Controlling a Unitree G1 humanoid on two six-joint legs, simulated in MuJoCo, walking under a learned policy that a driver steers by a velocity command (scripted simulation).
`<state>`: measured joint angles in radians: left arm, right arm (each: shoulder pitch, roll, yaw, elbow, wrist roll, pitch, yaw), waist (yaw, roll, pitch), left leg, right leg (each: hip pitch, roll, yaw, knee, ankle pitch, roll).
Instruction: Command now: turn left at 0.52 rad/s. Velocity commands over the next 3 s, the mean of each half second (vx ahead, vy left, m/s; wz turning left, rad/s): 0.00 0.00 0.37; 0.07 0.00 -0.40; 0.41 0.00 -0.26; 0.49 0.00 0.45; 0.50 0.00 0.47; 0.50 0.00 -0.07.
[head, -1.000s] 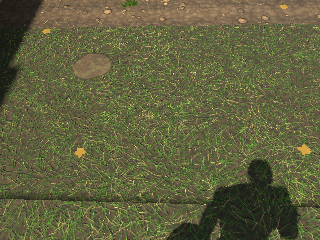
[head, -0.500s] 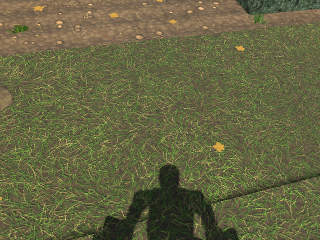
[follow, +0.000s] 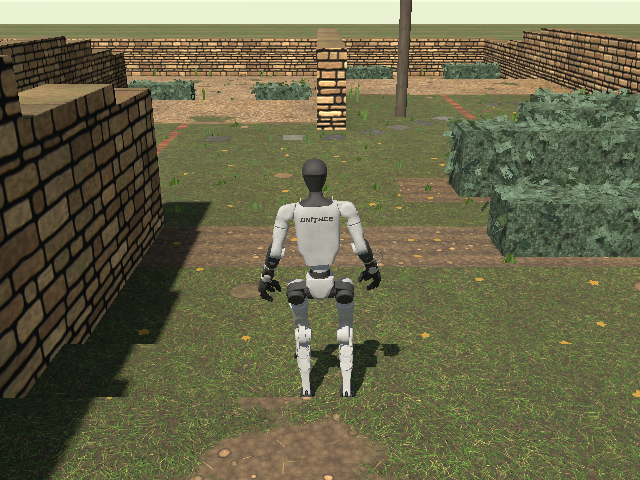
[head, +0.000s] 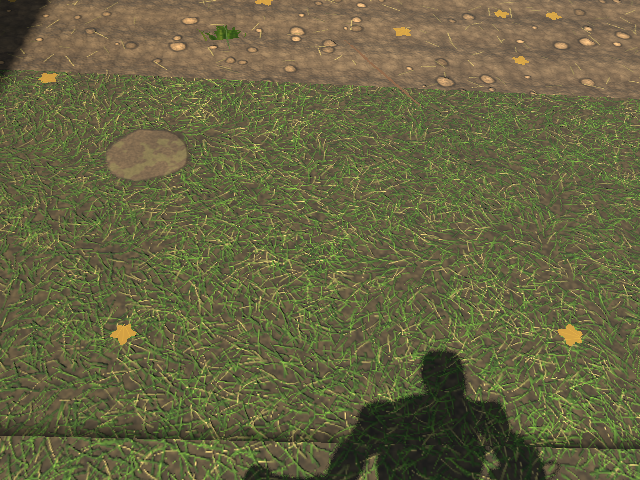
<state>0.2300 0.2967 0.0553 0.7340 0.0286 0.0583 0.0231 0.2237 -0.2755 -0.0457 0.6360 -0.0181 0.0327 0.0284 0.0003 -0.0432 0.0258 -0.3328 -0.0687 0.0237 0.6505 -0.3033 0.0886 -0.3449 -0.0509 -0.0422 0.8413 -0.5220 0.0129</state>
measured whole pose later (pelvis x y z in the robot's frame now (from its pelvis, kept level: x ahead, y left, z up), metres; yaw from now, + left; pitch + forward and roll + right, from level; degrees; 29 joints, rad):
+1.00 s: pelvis +0.08 -0.04 +0.01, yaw -5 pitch +1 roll +0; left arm 0.15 0.30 0.06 0.66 0.02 0.07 -0.08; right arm 0.34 -0.31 -0.05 0.72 -0.03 0.01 -0.01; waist -0.05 0.01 0.04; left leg -0.11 0.02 0.09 0.47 -0.37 0.02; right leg -0.43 0.03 -0.02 0.80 -0.39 -0.04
